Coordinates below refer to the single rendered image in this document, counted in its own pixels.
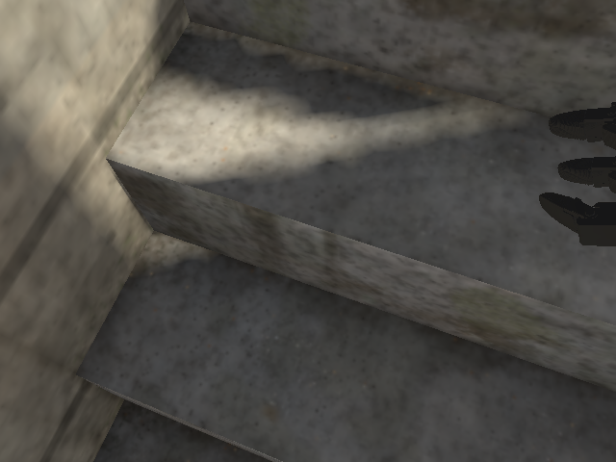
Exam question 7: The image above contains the right robot hand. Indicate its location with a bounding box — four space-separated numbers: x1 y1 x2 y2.
539 102 616 246

